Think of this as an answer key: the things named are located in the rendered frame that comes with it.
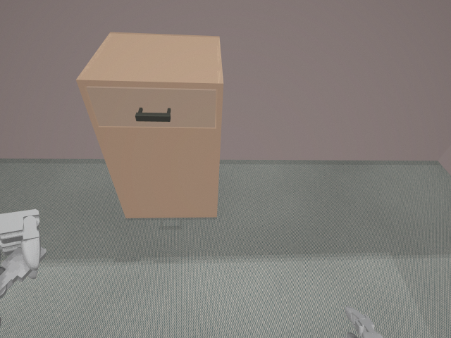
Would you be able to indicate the left robot hand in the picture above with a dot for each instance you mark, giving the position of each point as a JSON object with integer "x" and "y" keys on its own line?
{"x": 19, "y": 238}

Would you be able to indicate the handle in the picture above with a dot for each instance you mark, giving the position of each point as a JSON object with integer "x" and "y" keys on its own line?
{"x": 153, "y": 117}

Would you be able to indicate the drawer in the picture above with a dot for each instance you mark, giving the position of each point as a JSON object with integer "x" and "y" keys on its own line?
{"x": 117, "y": 106}

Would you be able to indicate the right robot hand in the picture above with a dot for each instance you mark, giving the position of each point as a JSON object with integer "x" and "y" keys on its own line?
{"x": 363, "y": 324}

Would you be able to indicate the cabinet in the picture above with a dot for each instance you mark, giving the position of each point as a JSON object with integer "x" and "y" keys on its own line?
{"x": 159, "y": 172}

